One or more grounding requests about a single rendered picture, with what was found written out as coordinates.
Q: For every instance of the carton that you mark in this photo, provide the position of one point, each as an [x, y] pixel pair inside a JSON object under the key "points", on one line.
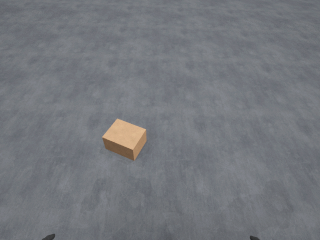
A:
{"points": [[125, 139]]}

